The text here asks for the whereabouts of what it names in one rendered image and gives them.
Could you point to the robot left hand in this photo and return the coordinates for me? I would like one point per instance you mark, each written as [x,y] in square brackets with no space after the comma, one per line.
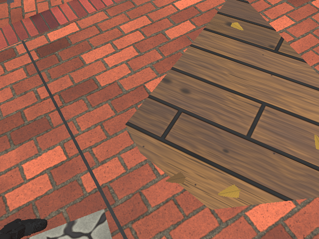
[20,228]

